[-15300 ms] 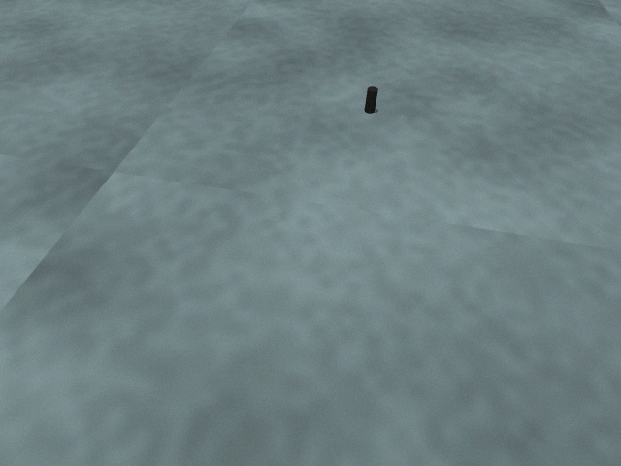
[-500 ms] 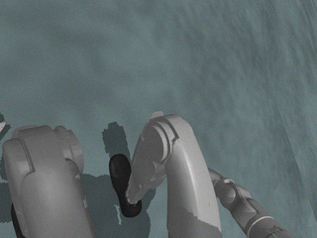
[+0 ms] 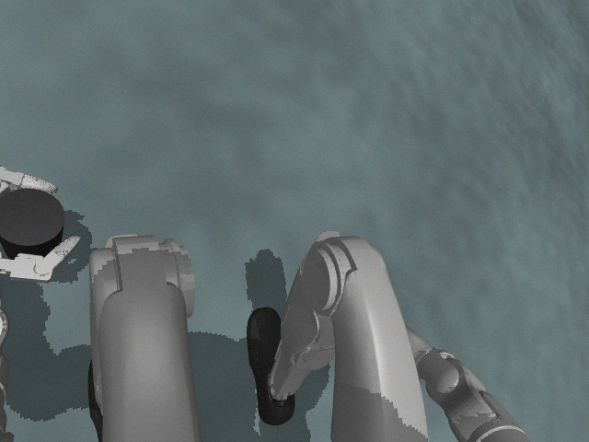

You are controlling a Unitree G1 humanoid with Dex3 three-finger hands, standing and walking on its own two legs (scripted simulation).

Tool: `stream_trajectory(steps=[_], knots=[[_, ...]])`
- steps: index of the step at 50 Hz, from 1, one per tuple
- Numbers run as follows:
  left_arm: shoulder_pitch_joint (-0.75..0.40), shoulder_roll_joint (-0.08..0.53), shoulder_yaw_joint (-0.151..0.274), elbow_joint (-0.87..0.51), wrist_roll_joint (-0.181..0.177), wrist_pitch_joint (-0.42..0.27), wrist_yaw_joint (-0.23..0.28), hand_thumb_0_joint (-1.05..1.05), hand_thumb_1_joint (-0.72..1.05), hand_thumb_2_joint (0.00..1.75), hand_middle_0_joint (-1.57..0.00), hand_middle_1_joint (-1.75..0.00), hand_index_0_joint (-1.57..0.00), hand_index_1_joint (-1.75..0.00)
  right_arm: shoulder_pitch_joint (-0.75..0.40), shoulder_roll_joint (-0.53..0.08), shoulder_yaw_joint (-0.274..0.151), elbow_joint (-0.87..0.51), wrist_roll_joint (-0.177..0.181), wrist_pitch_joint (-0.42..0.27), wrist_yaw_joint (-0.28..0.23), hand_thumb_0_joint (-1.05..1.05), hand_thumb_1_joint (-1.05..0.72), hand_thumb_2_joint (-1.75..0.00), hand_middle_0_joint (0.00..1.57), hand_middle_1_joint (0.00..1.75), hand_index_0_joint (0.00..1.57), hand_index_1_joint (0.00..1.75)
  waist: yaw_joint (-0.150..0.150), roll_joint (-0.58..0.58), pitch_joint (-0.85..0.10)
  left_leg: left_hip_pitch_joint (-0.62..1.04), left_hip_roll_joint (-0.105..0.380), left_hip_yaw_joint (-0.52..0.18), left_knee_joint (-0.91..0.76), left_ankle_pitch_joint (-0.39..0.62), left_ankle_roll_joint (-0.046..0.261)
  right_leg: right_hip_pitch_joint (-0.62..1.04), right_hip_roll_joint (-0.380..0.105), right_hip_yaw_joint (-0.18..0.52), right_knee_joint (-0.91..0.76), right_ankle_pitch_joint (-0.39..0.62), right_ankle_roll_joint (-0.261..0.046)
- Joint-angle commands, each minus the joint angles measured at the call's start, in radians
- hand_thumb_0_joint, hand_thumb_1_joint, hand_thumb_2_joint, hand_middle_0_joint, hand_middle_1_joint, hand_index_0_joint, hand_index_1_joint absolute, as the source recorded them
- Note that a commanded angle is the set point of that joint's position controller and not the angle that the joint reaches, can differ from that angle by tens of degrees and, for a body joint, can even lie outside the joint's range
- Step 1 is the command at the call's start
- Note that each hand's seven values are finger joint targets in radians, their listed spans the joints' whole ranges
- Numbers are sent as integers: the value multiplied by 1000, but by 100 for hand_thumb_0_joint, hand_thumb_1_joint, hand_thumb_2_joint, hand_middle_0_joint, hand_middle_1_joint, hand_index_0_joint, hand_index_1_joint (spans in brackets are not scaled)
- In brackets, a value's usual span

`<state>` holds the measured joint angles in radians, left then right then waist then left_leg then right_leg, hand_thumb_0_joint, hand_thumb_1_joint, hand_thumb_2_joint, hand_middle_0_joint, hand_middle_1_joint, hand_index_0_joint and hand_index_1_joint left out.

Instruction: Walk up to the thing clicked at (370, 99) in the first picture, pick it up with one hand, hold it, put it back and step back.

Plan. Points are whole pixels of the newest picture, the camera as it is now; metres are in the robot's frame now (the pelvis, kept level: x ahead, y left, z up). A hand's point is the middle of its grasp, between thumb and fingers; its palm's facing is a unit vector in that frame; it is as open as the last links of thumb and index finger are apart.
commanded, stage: settle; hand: left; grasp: from the side
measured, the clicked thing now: (31, 232) +0.34 +0.27 -0.15
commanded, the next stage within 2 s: lift in 1.34 s
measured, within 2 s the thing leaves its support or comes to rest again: neither
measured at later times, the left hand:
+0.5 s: hand (48, 194) +0.36 +0.25 -0.04, palm faces +0.19 -0.97 -0.12, open 9.0 cm
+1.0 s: hand (38, 173) +0.35 +0.25 +0.02, palm faces +0.20 -0.98 -0.08, open 9.1 cm
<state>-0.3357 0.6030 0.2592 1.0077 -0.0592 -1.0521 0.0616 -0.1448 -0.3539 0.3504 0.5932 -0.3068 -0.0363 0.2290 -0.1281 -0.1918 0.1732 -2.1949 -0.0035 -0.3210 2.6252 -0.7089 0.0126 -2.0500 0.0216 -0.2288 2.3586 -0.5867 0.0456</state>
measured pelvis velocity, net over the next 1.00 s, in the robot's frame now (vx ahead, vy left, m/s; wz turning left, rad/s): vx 0.03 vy -0.02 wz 0.16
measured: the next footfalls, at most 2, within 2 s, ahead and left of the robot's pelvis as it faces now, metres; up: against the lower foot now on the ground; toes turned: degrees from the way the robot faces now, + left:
none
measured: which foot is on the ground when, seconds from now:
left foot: down 0.00-1.00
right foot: down 0.00-1.00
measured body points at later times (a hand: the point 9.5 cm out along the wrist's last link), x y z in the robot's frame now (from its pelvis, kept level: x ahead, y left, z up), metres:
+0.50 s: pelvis +0.02 -0.02 +0.03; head +0.22 +0.08 +0.42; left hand +0.34 +0.30 -0.03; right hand +0.24 -0.24 -0.08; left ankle +0.09 +0.11 -0.26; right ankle +0.15 -0.13 -0.26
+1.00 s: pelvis +0.03 -0.02 +0.07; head +0.22 +0.06 +0.47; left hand +0.34 +0.30 +0.03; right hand +0.28 -0.24 -0.05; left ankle +0.09 +0.11 -0.26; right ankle +0.15 -0.13 -0.26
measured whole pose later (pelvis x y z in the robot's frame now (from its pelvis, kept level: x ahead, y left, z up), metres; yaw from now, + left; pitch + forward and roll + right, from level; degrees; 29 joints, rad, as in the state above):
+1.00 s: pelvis +0.03 -0.02 +0.07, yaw +9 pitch +32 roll -5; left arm -0.28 0.34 0.26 0.58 -0.17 -0.61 -0.22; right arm -0.02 -0.31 0.01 0.62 -0.04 0.00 0.08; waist -0.05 -0.01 -0.12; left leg -2.16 0.01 -0.10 2.32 -0.72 -0.01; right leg -2.13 -0.03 -0.05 2.24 -0.67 0.01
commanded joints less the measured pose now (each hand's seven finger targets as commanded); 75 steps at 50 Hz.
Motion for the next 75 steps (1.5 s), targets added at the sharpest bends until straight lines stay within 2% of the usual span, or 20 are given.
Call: stream_trajectory(steps=[1,6,11,13,17,19,20,25,30,34,39,40,48,57,61,64,68,72,73,75], knots=[[-185,28,3,-217,-19,-24,-10,0,21,126,-134,-141,-133,-143,24,-324,-174,-38,41,2,-24,0,-90,-90,20,30,20,30,-61,477,-522,352,28,74,-444,-37,-42,116,34,-62,-138,64,-66],[-191,1,-8,-321,-11,32,-22,0,27,129,-136,-143,-135,-145,56,-293,-219,-36,76,7,-28,0,-89,-90,20,30,20,30,-35,484,-595,364,24,87,-490,-66,-37,93,21,-31,-146,32,-73],[-169,-4,-4,-460,-26,100,-53,0,19,127,-134,-141,-132,-145,91,-256,-258,-33,114,15,-45,0,-90,-90,20,30,20,30,2,482,-709,370,14,150,-482,12,-24,150,20,15,-176,71,-80],[-197,-22,-13,-486,-44,126,-69,0,16,127,-134,-142,-132,-146,113,-250,-273,-28,129,17,-55,0,-90,-90,20,30,20,30,-13,455,-734,351,8,170,-468,40,-17,174,18,27,-188,94,-78],[-187,-30,5,-519,-71,170,-96,0,13,127,-133,-143,-131,-146,148,-222,-293,-12,159,24,-72,0,-91,-90,20,30,20,30,6,390,-794,325,2,198,-457,60,-2,218,15,51,-214,96,-76],[-105,-70,-18,-453,-74,198,-127,0,10,128,-133,-145,-132,-148,152,-212,-299,-14,173,30,-81,0,-91,-90,20,30,20,30,3,353,-796,313,-1,207,-457,79,2,241,11,60,-224,105,-72],[-183,-29,1,-567,-80,195,-139,0,12,128,-134,-145,-132,-148,161,-211,-314,-12,177,30,-85,0,-91,-90,20,30,20,30,12,354,-836,314,-1,215,-454,82,5,259,12,70,-228,107,-72],[-86,-44,42,-571,-110,251,-182,0,14,127,-134,-145,-132,-147,161,-196,-341,-38,214,39,-108,0,-92,-90,20,30,20,30,52,333,-878,325,-4,233,-495,91,6,267,3,84,-244,83,-74],[-120,-60,58,-620,-143,291,-212,0,12,130,-137,-148,-136,-151,174,-175,-361,-46,241,37,-131,0,-92,-90,20,30,20,30,56,296,-890,302,-5,254,-502,92,15,291,-4,111,-277,77,-72],[-109,-82,45,-632,-138,312,-236,0,15,131,-139,-149,-137,-152,186,-161,-380,-48,250,34,-146,0,-92,-90,20,30,20,30,56,270,-895,304,-3,266,-513,99,18,316,-7,130,-305,76,-71],[-94,-80,70,-665,-142,339,-252,0,18,132,-139,-149,-138,-152,199,-157,-400,-56,260,28,-159,0,-91,-90,20,30,20,30,80,291,-942,386,-1,268,-551,139,12,314,-11,134,-320,94,-78],[-106,-95,52,-660,-139,344,-255,0,19,133,-139,-148,-137,-151,200,-156,-401,-53,261,26,-159,0,-91,-90,20,30,20,30,63,300,-933,387,-2,268,-555,138,11,306,-13,133,-320,95,-80],[-114,-109,52,-642,-127,362,-278,0,22,135,-141,-150,-139,-153,204,-149,-417,-50,269,10,-171,0,-91,-90,20,30,20,30,77,315,-922,471,-3,261,-606,157,3,259,-22,134,-335,91,-89],[-171,-134,66,-593,-147,356,-297,0,21,140,-142,-154,-141,-157,207,-136,-418,-53,267,-12,-174,0,-90,-90,20,30,20,30,66,278,-905,442,-11,282,-622,99,15,297,-26,151,-378,41,-83],[-215,-98,91,-616,-140,347,-304,0,22,142,-143,-154,-141,-157,222,-133,-422,-44,264,-17,-176,0,-90,-90,20,30,20,30,82,287,-929,459,-12,288,-633,107,12,304,-26,158,-382,39,-86],[-208,-121,71,-585,-138,353,-313,0,23,142,-142,-153,-140,-156,224,-131,-422,-45,265,-21,-176,0,-90,-90,20,30,20,30,70,279,-918,462,-11,287,-645,96,13,299,-26,155,-390,30,-86],[-222,-101,108,-568,-145,352,-314,0,22,143,-142,-153,-140,-156,242,-137,-422,-36,268,-20,-178,0,-90,-90,20,30,20,30,90,296,-942,501,-12,283,-655,126,8,296,-29,155,-383,51,-90],[-215,-118,92,-549,-141,358,-320,0,25,143,-140,-152,-139,-155,245,-131,-423,-36,269,-22,-180,0,-89,-90,20,30,20,30,78,270,-933,481,-14,288,-658,102,13,312,-28,156,-402,34,-86],[-239,-109,94,-563,-145,355,-322,0,27,135,-144,-155,-146,-154,246,-128,-420,-36,270,-24,-182,0,-93,-90,20,30,20,30,76,267,-934,464,-16,295,-655,93,16,331,-28,161,-410,25,-85],[-219,-107,101,-568,-150,357,-328,0,15,129,-137,-150,-139,-150,248,-129,-425,-36,271,-26,-183,0,-92,-90,20,30,20,30,85,265,-943,473,-16,296,-662,97,16,337,-28,164,-417,26,-85]])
